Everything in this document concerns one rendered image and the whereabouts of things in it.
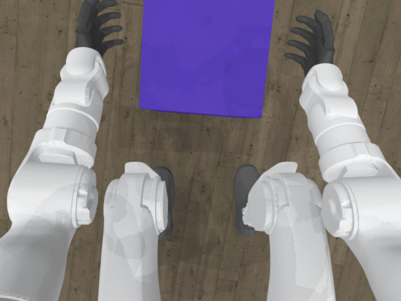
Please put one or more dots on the carton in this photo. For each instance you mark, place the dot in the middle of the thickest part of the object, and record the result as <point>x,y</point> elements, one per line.
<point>205,57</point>

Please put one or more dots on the robot left forearm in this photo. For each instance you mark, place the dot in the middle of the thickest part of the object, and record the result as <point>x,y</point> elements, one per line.
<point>69,132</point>

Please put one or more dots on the right robot upper arm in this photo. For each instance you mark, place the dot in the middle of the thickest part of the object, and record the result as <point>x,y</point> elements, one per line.
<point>366,213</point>

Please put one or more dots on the right robot thigh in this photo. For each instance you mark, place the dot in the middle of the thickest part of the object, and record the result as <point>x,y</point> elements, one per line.
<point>300,263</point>

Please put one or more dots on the robot right forearm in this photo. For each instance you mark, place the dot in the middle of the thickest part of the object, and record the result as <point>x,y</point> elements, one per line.
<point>344,147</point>

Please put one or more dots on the robot left foot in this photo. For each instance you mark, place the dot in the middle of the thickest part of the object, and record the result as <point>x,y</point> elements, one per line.
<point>166,175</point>

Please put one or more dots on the left robot upper arm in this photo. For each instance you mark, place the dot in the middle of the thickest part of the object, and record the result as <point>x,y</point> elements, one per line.
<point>49,202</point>

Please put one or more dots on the robot right hand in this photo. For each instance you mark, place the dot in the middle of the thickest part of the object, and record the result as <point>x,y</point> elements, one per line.
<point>321,42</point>

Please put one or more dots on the robot left hand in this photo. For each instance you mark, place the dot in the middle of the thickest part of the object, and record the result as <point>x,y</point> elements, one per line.
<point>88,32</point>

